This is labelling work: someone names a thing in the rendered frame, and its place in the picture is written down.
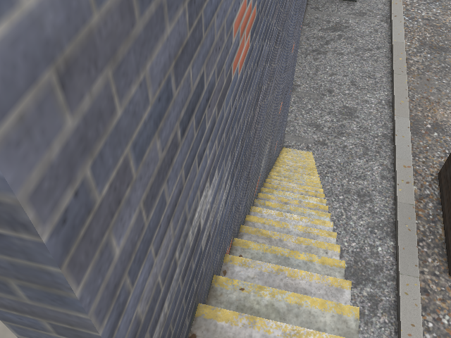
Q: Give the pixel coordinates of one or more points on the stairs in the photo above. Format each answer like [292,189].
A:
[283,277]

